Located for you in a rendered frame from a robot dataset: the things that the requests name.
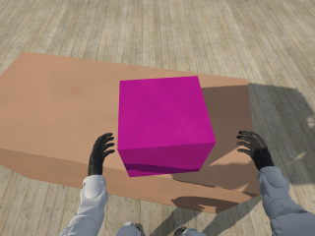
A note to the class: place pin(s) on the pedestal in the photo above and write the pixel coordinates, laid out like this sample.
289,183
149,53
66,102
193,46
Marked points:
53,108

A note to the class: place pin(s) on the right robot forearm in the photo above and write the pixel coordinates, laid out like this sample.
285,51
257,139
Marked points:
274,189

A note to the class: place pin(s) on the left robot forearm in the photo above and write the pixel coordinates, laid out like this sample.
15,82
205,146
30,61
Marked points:
90,214

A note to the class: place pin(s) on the carton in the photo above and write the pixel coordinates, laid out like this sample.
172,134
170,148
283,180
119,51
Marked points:
163,126

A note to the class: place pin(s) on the right robot upper arm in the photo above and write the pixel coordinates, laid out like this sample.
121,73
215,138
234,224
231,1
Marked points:
298,224

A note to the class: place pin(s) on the right robot hand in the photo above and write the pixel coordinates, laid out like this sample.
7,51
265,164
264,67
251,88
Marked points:
258,149

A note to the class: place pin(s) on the robot right shin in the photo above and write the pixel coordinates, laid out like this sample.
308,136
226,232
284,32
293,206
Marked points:
190,229

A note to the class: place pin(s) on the robot left thigh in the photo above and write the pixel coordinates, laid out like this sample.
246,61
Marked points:
128,230

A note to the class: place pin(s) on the left robot hand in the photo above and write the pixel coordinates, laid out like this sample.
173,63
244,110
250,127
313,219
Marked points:
99,154

